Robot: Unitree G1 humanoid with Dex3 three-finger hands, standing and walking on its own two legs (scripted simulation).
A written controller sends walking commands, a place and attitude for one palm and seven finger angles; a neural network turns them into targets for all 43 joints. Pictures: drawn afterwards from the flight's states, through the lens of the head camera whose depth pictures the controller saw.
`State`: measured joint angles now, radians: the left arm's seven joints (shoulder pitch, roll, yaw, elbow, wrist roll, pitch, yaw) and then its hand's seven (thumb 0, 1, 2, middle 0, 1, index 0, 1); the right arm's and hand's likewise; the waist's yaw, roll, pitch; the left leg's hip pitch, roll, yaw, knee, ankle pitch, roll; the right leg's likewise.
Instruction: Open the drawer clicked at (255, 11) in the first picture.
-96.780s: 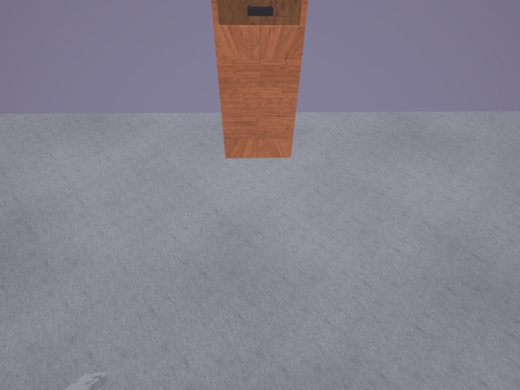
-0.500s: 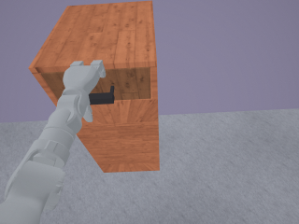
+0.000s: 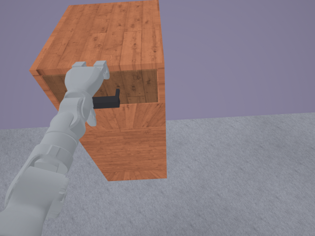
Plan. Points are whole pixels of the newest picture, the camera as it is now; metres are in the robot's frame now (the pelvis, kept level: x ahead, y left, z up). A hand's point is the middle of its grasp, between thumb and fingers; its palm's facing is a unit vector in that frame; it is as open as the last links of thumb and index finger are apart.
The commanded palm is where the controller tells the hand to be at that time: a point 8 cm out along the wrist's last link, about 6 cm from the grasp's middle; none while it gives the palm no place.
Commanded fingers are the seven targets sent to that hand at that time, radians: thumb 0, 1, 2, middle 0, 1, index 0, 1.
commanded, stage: re-aim the fingers above the handle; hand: left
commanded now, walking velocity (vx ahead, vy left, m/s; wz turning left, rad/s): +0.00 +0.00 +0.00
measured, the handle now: (103, 97) +0.51 +0.18 +0.05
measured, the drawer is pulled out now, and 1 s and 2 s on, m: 0.00 0.00 0.00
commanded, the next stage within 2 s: lower the fingers behind the handle in 1.08 s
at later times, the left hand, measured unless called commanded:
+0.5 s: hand (92, 95) +0.46 +0.19 +0.10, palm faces -0.03 +0.02 -1.00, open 13.8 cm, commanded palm +0.44 +0.18 +0.17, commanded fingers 0.00 -0.50 0.30 -0.30 -1.20 -0.30 -1.20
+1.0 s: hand (93, 91) +0.47 +0.18 +0.11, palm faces +0.04 -0.01 -1.00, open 13.6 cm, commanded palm +0.43 +0.19 +0.17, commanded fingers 0.00 -0.50 0.30 -0.30 -1.20 -0.30 -1.20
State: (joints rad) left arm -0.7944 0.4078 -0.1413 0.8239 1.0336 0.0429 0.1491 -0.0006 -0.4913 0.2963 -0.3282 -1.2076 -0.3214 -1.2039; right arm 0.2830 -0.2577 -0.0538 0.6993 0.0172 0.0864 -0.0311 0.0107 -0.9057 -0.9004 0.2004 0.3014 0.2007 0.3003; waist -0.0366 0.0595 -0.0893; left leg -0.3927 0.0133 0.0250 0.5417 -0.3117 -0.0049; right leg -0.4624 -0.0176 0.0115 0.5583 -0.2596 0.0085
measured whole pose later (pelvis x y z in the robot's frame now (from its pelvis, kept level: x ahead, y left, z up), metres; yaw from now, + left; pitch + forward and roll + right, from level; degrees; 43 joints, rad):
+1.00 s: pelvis +0.00 +0.00 +0.00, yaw -1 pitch +9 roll +1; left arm -0.80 0.40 -0.10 0.85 1.04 0.07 0.15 0.00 -0.49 0.30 -0.36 -1.22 -0.36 -1.23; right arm 0.26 -0.25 -0.03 0.70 0.02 0.09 -0.05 0.01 -0.91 -0.90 0.20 0.30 0.20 0.30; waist -0.05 0.07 -0.09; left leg -0.37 0.02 0.04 0.51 -0.30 -0.01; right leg -0.45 -0.01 0.03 0.55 -0.25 0.00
